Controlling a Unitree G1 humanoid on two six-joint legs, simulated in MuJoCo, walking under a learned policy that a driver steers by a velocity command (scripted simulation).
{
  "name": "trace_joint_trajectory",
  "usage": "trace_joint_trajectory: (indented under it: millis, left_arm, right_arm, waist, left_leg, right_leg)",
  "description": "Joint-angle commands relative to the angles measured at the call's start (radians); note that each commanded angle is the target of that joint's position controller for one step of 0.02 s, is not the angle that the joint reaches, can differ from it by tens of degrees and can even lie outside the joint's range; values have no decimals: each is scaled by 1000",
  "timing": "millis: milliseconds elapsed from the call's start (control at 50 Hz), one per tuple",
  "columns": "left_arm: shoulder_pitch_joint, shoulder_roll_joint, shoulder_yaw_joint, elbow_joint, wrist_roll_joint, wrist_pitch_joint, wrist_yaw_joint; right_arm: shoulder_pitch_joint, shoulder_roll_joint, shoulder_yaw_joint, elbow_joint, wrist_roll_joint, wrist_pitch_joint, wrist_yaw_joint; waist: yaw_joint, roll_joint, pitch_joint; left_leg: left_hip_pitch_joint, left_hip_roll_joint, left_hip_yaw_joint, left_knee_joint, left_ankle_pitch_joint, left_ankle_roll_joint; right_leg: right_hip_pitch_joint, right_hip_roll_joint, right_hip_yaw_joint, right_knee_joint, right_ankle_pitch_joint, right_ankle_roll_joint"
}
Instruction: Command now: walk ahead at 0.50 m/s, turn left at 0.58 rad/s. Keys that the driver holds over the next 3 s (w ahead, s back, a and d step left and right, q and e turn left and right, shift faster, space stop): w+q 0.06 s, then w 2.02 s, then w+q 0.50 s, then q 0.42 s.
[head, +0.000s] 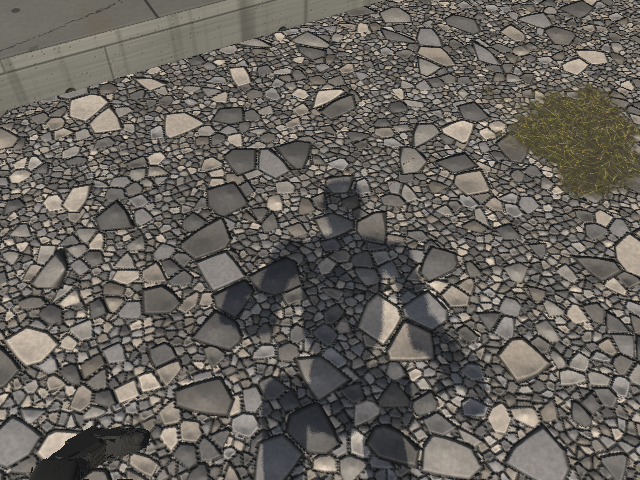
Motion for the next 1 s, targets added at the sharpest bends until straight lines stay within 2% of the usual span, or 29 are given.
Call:
trace_joint_trajectory:
  millis: [20,40,60,80,100,120,140,180,220,260,320,400,460,480,500,520,540,560,580,600,620,640,660,700,740,780,840,920,1000]
  left_arm:
    - [78,151,63,-43,-3,-28,5]
    - [196,189,77,-30,14,-33,12]
    - [313,269,96,-17,31,-27,19]
    - [364,258,99,21,9,-15,7]
    - [315,167,76,5,0,-12,5]
    - [272,129,63,4,5,-4,7]
    - [234,110,54,8,13,0,5]
    - [206,83,43,22,20,-2,6]
    - [217,88,45,42,8,-9,4]
    - [228,122,54,62,0,-10,6]
    - [244,151,59,84,-8,-1,8]
    - [317,176,61,127,-21,15,8]
    - [344,191,64,155,-28,31,11]
    - [341,199,66,161,-28,37,13]
    - [325,207,67,162,-31,43,16]
    - [328,191,60,164,-29,46,19]
    - [318,150,41,145,-10,42,22]
    - [400,45,5,109,4,24,19]
    - [374,105,18,123,-8,6,14]
    - [309,164,37,98,-34,-4,7]
    - [255,156,34,89,-35,-7,7]
    - [231,144,36,87,-19,-4,9]
    - [243,136,40,93,-10,6,10]
    - [272,95,32,107,-7,26,9]
    - [230,82,29,93,-1,38,14]
    - [157,70,24,73,4,37,13]
    - [50,50,13,49,0,26,0]
    - [-60,61,10,11,-10,18,-18]
    - [-49,93,20,0,-8,11,-32]
  right_arm:
    - [-33,-125,-34,-61,-3,-5,-5]
    - [-33,-71,-14,-73,-11,-8,0]
    - [73,-2,7,-92,-6,-14,0]
    - [124,-45,9,-102,15,-21,-2]
    - [63,-127,-11,-79,18,-19,-3]
    - [-23,-141,-15,-89,5,-15,-3]
    - [-73,-126,-14,-102,-8,-16,-2]
    - [-84,-90,-12,-107,-7,-16,7]
    - [-81,-54,-3,-103,-8,-14,12]
    - [-133,-35,8,-121,-18,-18,15]
    - [-220,-15,23,-136,-18,-31,26]
    - [-336,-20,25,-162,-6,-42,41]
    - [-376,-41,19,-183,-3,-46,51]
    - [-358,-52,13,-180,-4,-47,52]
    - [-296,-71,2,-163,-9,-48,51]
    - [-171,-110,-21,-122,-15,-46,44]
    - [-1,-167,-43,-86,-22,-41,33]
    - [80,-271,-63,-74,-34,-33,26]
    - [95,-193,-43,-69,-20,-32,29]
    - [26,-155,-25,-70,-17,-35,32]
    - [-31,-126,-16,-75,-19,-37,34]
    - [-82,-102,-8,-74,-24,-40,39]
    - [-116,-78,-1,-75,-31,-47,41]
    - [-136,-82,-5,-64,-28,-60,42]
    - [-125,-101,-11,-42,-26,-70,38]
    - [-100,-113,-15,-19,-25,-69,30]
    - [-59,-135,-19,11,-19,-63,20]
    - [18,-157,-25,65,-7,-50,15]
    - [28,-172,-33,98,-3,-29,6]
  waist:
    - [107,162,-66]
    - [162,111,-173]
    - [149,-111,-320]
    - [138,-303,-343]
    - [162,-154,-203]
    - [164,-78,-107]
    - [148,-40,-44]
    - [111,-69,-5]
    - [100,-76,-12]
    - [104,-56,-2]
    - [132,-40,5]
    - [173,-41,22]
    - [162,-51,35]
    - [143,-55,25]
    - [96,-52,-10]
    - [35,-33,-91]
    - [-40,19,-217]
    - [-13,271,-338]
    - [-34,260,-375]
    - [-18,210,-223]
    - [6,156,-142]
    - [34,119,-78]
    - [69,130,-57]
    - [102,135,-49]
    - [106,113,-22]
    - [88,93,1]
    - [50,90,26]
    - [14,86,51]
    - [46,106,30]
  left_leg:
    - [-72,213,-212,37,289,95]
    - [-141,159,-156,239,253,61]
    - [-421,21,-13,570,-66,-13]
    - [-647,41,28,784,-249,-37]
    - [-699,92,2,857,-159,-46]
    - [-689,122,42,857,-79,-49]
    - [-663,146,56,813,-27,-50]
    - [-586,183,67,723,31,-46]
    - [-562,190,96,646,49,-51]
    - [-581,206,119,533,107,-61]
    - [-541,210,153,338,258,-66]
    - [-467,178,189,174,355,-64]
    - [-448,164,192,106,294,-30]
    - [-405,153,201,83,271,-15]
    - [-298,129,224,44,274,6]
    - [-108,106,243,21,284,33]
    - [165,218,125,55,294,83]
    - [485,471,-327,-13,138,234]
    - [479,503,-517,-118,28,262]
    - [366,474,-382,-136,21,225]
    - [241,424,-258,-154,81,199]
    - [125,385,-180,-188,161,187]
    - [43,354,-123,-218,236,175]
    - [-42,338,-59,-267,324,187]
    - [-68,332,-3,-298,380,197]
    - [-62,319,45,-312,397,187]
    - [-64,293,109,-319,379,155]
    - [27,336,105,-293,347,143]
    - [148,378,92,-194,495,110]
  right_leg:
    - [261,7,-27,-60,-54,-57]
    - [474,-96,56,-46,-84,-111]
    - [824,-323,396,-77,-202,-237]
    - [887,-430,745,-182,-499,-324]
    - [772,-379,652,-223,-612,-287]
    - [653,-329,488,-224,-523,-247]
    - [542,-282,378,-243,-394,-238]
    - [429,-221,243,-286,-236,-230]
    - [408,-209,174,-316,-139,-252]
    - [411,-219,131,-345,-63,-273]
    - [412,-199,45,-360,-1,-261]
    - [439,-204,-1,-345,18,-239]
    - [514,-245,9,-306,67,-219]
    - [532,-250,4,-274,129,-209]
    - [529,-234,-23,-196,264,-191]
    - [493,-190,-67,-43,382,-167]
    - [334,-145,-107,203,246,-129]
    - [-57,17,-151,586,-264,-54]
    - [-181,21,-15,735,-562,-57]
    - [-259,-35,-10,774,-506,-69]
    - [-243,-77,-34,740,-421,-73]
    - [-213,-102,-43,679,-359,-66]
    - [-151,-126,-33,635,-312,-61]
    - [-85,-130,-42,594,-266,-41]
    - [-111,-132,-45,515,-196,-23]
    - [-133,-130,-45,386,-83,-14]
    - [-86,-99,-68,188,73,-20]
    - [-78,-73,-70,67,95,-41]
    - [-24,-47,-83,5,-45,-92]
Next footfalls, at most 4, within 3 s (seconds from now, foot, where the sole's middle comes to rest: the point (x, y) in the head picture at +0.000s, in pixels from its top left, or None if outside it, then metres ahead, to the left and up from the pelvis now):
0.04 right None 0.19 -0.13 -0.77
0.54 left None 0.42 0.16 -0.77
1.06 right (316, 356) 0.74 -0.04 -0.77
1.58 left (196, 274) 0.99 0.24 -0.77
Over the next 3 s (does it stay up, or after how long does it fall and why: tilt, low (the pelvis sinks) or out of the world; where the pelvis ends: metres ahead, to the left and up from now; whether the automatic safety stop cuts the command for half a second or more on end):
stays up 1.48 0.25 0.01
